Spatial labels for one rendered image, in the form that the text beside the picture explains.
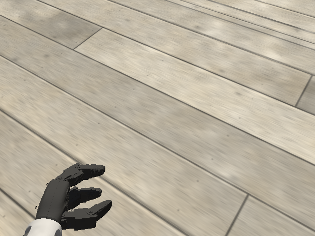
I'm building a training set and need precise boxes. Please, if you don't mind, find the left robot forearm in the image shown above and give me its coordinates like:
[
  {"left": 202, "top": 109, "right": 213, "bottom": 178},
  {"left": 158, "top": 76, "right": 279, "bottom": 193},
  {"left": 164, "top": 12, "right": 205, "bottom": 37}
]
[{"left": 23, "top": 218, "right": 62, "bottom": 236}]

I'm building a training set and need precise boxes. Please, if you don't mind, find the left robot hand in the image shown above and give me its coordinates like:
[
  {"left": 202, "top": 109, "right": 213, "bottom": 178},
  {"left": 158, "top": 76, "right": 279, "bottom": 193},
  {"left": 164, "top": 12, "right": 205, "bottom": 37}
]
[{"left": 35, "top": 163, "right": 112, "bottom": 231}]

